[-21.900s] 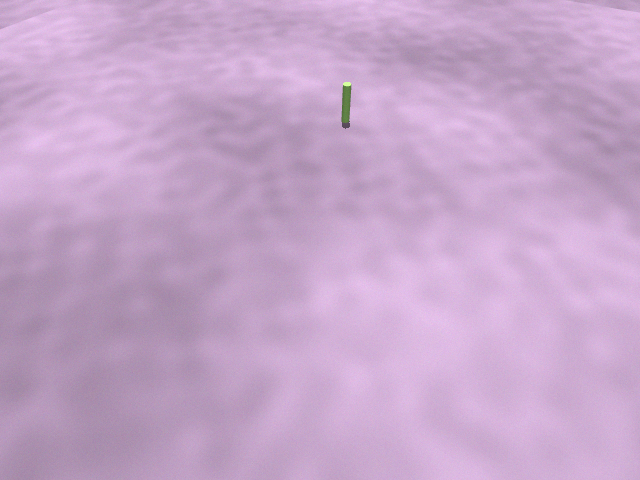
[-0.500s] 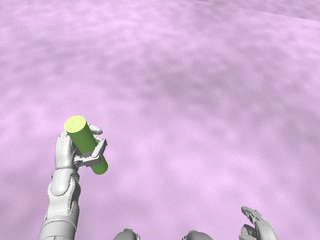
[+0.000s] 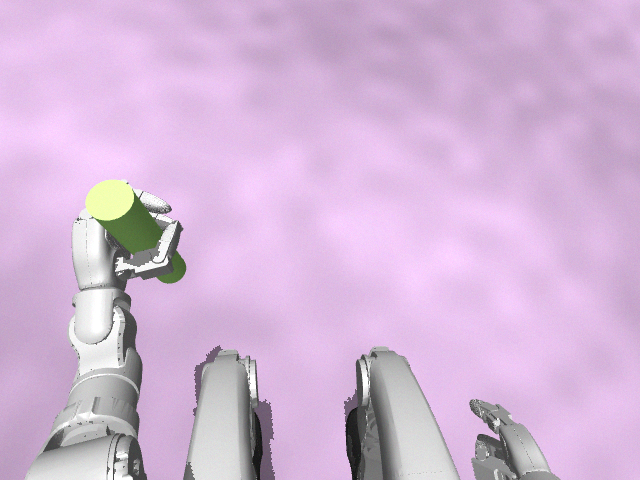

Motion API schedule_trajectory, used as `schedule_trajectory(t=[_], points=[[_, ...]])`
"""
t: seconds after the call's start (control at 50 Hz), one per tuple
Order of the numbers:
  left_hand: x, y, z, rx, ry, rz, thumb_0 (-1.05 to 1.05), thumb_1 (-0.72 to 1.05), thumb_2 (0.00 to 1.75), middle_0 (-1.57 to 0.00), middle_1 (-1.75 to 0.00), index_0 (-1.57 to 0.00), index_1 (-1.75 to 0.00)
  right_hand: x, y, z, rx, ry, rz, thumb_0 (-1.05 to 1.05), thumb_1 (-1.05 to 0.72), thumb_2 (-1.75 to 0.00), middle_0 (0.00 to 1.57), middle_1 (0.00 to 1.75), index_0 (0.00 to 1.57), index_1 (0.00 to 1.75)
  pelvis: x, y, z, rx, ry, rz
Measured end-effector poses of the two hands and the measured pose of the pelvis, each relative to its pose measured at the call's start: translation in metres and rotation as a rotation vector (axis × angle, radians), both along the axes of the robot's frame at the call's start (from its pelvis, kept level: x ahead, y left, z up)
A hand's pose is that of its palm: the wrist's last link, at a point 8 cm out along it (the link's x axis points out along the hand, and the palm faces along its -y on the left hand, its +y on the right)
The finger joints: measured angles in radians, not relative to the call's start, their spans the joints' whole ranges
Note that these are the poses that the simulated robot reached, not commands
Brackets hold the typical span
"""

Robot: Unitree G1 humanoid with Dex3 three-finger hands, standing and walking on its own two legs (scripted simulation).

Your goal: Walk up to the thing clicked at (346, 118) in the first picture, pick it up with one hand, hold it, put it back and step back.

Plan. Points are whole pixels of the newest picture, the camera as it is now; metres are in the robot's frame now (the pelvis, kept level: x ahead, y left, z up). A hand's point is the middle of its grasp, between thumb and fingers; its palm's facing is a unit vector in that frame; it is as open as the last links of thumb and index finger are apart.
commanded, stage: crouch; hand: left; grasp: from the side
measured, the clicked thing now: (146, 241) +0.40 +0.21 -0.04
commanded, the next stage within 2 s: lower in 1.14 s
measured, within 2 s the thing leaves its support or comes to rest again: neither
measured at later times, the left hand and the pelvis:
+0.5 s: hand (183, 262) +0.43 +0.21 -0.20, palm faces +0.12 -0.99 -0.01, open 5.7 cm; pelvis -0.05 +0.00 -0.17, yaw -3 degrees
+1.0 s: hand (192, 263) +0.46 +0.21 -0.28, palm faces +0.11 -0.99 -0.01, open 5.7 cm; pelvis -0.04 +0.00 -0.23, yaw -7 degrees
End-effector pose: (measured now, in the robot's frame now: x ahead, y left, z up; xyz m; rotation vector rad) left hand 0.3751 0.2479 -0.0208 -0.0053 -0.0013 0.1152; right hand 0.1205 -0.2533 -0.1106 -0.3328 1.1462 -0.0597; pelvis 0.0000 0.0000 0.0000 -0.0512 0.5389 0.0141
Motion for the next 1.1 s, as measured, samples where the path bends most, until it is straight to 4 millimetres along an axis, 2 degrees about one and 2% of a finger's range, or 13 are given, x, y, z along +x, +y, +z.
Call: schedule_trajectory(t=[0.12,0.26,0.38,0.46,0.58,0.7,0.86,1.1], points=[[0.006,0.003,-0.051,0.014,-0.002,-0.004,0.03,0.14,1.09,-0.97,-1.1,-0.98,-1.09,-0.011,0.004,-0.052,0.014,0.04,0.024,0.0,-0.9,-0.91,0.21,0.3,0.2,0.3,-0.014,-0.002,-0.046,-0.004,0.034,-0.006],[0.018,0.004,-0.11,0.007,-0.001,-0.003,0.03,0.14,1.09,-0.98,-1.1,-0.98,-1.09,-0.034,-0.006,-0.103,-0.016,0.074,0.038,0.0,-0.9,-0.91,0.21,0.3,0.2,0.3,-0.031,-0.005,-0.103,-0.011,0.033,-0.016],[0.022,0.008,-0.153,0.016,0.007,0.003,0.03,0.13,1.1,-0.98,-1.09,-0.98,-1.09,-0.064,-0.015,-0.139,-0.046,0.125,0.016,0.0,-0.9,-0.91,0.2,0.3,0.2,0.3,-0.042,-0.005,-0.144,-0.017,0.008,-0.025],[0.028,0.01,-0.173,0.016,0.005,0.004,0.03,0.14,1.09,-0.98,-1.09,-0.98,-1.09,-0.085,-0.018,-0.156,-0.061,0.168,0.005,0.0,-0.9,-0.9,0.2,0.3,0.2,0.3,-0.047,-0.004,-0.164,-0.023,-0.008,-0.031],[0.041,0.008,-0.197,0.008,0.008,-0.014,0.03,0.14,1.09,-0.98,-1.1,-0.98,-1.09,-0.106,-0.02,-0.173,-0.078,0.217,-0.004,0.0,-0.9,-0.9,0.21,0.3,0.2,0.3,-0.049,-0.003,-0.187,-0.036,-0.028,-0.041],[0.05,0.008,-0.222,-0.008,0.021,-0.006,0.03,0.14,1.09,-0.98,-1.1,-0.98,-1.09,-0.114,-0.021,-0.184,-0.093,0.246,0.0,0.0,-0.89,-0.9,0.21,0.3,0.2,0.3,-0.047,-0.002,-0.203,-0.052,-0.042,-0.054],[0.053,0.015,-0.247,0.014,0.032,-0.004,0.03,0.14,1.09,-0.98,-1.1,-0.98,-1.09,-0.11,-0.024,-0.194,-0.116,0.273,0.033,0.0,-0.89,-0.9,0.21,0.3,0.2,0.3,-0.043,-0.002,-0.217,-0.065,-0.054,-0.067],[0.061,0.015,-0.274,0.01,0.03,-0.02,0.03,0.14,1.09,-0.98,-1.1,-0.98,-1.09,-0.093,-0.026,-0.199,-0.162,0.272,0.082,0.0,-0.89,-0.9,0.21,0.3,0.2,0.29,-0.04,0.002,-0.231,-0.096,-0.076,-0.081]])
